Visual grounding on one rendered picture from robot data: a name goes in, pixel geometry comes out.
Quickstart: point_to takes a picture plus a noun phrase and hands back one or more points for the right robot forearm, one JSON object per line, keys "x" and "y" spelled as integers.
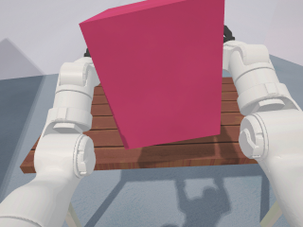
{"x": 255, "y": 79}

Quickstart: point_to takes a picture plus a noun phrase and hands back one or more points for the left robot upper arm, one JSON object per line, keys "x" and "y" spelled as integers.
{"x": 61, "y": 161}

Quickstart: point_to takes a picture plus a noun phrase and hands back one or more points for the table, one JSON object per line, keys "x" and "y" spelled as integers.
{"x": 215, "y": 150}

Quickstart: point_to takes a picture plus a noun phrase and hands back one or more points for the right robot hand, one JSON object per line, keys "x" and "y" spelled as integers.
{"x": 228, "y": 35}

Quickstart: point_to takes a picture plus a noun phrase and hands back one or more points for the carton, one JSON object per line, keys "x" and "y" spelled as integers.
{"x": 160, "y": 65}

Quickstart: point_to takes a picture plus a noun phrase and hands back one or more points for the left robot hand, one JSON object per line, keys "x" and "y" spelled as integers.
{"x": 87, "y": 54}

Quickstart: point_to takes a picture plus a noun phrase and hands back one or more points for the right robot upper arm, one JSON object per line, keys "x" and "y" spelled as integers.
{"x": 275, "y": 140}

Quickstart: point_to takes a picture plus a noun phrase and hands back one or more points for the left robot forearm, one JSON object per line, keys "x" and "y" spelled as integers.
{"x": 71, "y": 112}

